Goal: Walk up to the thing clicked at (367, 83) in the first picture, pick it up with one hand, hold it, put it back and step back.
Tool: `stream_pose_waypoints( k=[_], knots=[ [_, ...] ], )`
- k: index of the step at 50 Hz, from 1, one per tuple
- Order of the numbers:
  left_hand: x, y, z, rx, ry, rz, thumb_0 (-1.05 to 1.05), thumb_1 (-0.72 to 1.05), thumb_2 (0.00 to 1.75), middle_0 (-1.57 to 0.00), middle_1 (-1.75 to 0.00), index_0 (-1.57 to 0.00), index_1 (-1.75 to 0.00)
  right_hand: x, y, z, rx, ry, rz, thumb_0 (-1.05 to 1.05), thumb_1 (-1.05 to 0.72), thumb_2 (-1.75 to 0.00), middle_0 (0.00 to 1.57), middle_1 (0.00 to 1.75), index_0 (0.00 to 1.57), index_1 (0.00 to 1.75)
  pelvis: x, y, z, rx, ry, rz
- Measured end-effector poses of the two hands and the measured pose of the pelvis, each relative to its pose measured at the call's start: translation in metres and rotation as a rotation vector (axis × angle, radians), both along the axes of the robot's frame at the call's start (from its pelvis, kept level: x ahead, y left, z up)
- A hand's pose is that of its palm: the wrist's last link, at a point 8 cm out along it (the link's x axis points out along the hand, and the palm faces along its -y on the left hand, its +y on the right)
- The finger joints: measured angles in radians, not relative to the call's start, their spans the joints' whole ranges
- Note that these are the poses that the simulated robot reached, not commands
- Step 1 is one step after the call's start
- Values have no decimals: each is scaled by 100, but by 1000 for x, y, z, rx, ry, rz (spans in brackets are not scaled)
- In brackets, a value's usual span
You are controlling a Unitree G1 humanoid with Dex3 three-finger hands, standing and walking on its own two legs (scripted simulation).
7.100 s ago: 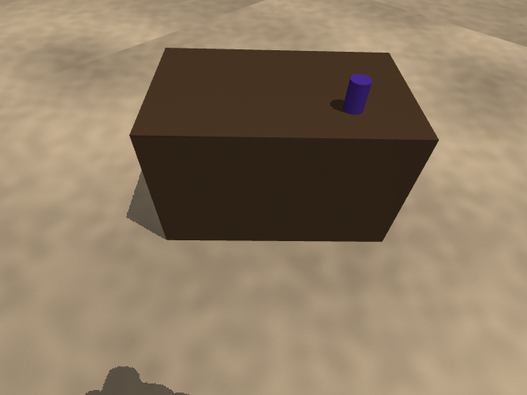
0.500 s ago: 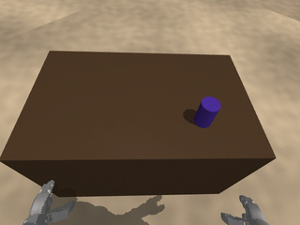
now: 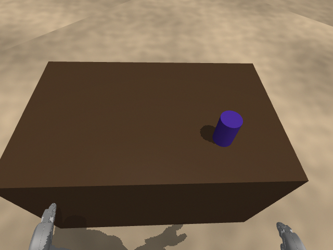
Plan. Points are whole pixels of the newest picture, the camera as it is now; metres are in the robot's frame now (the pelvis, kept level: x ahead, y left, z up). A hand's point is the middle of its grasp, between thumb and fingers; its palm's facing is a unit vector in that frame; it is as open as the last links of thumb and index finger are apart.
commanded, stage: go down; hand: right
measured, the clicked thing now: (226, 129) +0.51 -0.20 -0.09
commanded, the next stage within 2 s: none
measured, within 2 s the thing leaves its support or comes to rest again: neither
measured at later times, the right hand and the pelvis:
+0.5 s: hand out of the picture +0.16 -0.26 -0.10, palm faces +0.08 +0.94 -0.34, open 17.3 cm; pelvis +0.01 +0.00 -0.02, yaw +0 degrees
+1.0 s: hand (291, 217) +0.22 -0.30 -0.06, palm faces +0.19 +0.94 -0.28, open 17.4 cm; pelvis -0.02 +0.00 -0.02, yaw -1 degrees
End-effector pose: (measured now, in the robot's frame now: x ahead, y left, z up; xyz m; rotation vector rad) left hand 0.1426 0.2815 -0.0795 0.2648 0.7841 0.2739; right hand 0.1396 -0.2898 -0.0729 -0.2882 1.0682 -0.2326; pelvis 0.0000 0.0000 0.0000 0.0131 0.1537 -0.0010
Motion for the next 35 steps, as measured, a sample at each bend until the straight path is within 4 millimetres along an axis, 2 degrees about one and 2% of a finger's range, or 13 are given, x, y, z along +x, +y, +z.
stream_pose_waypoints(
  k=[8,17,35],
  knots=[
    [8,-6,1,-1,-32,-10,-1,-49,2,-6,-6,-6,-5,5,-5,3,3,-6,2,-1,54,-1,6,4,6,5,8,-2,-7,6,17,-4],
    [8,-10,3,-2,-59,-15,-1,-51,3,-6,-6,-6,-6,5,-6,5,0,-23,1,-1,52,-1,6,5,6,5,10,-3,-14,8,35,-7],
    [-3,-13,12,20,-130,-24,-1,-52,3,-6,-6,-6,-6,-9,-16,14,1,-77,-15,-1,50,-2,6,5,6,5,-1,1,-22,8,36,-13]
  ],
)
